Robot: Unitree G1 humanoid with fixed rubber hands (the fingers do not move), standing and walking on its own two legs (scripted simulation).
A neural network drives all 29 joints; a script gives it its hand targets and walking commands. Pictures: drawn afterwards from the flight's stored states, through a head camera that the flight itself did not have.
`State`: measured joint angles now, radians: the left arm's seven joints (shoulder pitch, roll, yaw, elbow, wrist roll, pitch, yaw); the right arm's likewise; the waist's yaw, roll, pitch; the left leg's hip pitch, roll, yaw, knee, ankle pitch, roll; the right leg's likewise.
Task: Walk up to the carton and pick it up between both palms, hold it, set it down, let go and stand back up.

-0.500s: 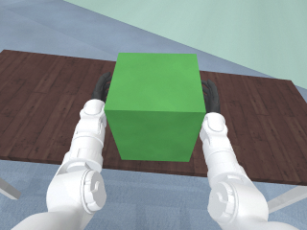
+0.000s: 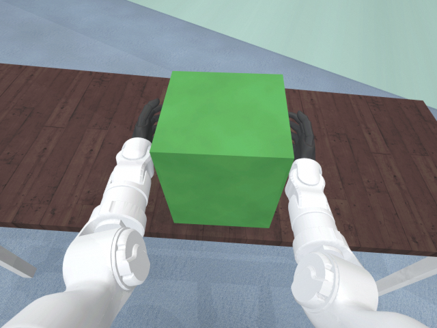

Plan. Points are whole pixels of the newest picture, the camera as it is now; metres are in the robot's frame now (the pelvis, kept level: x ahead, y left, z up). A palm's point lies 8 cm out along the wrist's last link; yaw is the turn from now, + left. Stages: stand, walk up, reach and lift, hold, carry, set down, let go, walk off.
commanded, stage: set down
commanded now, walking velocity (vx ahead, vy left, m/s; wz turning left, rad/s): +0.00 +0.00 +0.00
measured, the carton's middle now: (223, 154) +0.43 +0.00 +0.05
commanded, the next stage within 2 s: none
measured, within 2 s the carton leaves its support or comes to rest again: rests again in 0.88 s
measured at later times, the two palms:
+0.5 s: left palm (154, 140) +0.45 +0.14 +0.06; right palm (302, 156) +0.42 -0.16 +0.07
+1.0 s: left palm (158, 145) +0.45 +0.13 +0.04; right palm (302, 166) +0.41 -0.16 +0.05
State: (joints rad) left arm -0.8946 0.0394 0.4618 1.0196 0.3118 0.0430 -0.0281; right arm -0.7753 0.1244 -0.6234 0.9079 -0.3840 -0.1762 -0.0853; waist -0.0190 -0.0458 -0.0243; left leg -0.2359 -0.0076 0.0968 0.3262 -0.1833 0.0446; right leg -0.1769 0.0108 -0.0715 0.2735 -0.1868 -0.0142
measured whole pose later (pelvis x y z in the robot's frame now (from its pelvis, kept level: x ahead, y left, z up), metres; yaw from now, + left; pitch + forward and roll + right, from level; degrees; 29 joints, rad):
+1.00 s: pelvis +0.00 -0.01 +0.00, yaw +0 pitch +15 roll +0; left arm -0.99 0.10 0.53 1.28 0.33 -0.21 -0.03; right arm -0.78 0.15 -0.67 0.92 -0.47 -0.26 -0.12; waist -0.04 -0.05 -0.09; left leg -0.44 0.01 0.10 0.35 -0.17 0.03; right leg -0.40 0.01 -0.09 0.33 -0.20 -0.03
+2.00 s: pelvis -0.01 +0.00 -0.01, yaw +0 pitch +16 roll +0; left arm -1.00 0.04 0.66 1.15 0.48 -0.17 -0.07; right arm -0.80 0.19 -0.79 0.84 -0.54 -0.24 -0.06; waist -0.04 -0.05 -0.07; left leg -0.49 0.00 0.11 0.36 -0.16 0.05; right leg -0.45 0.00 -0.09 0.34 -0.18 -0.02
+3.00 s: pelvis -0.03 +0.00 -0.03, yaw -2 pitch +28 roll -3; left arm -1.20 0.39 -0.10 1.60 -0.27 -0.30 0.00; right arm -1.05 -0.16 -0.21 1.35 0.15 -0.24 -0.13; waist -0.10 0.00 -0.27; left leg -0.89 0.03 0.02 0.65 -0.24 0.02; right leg -0.81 0.03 -0.11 0.55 -0.22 -0.03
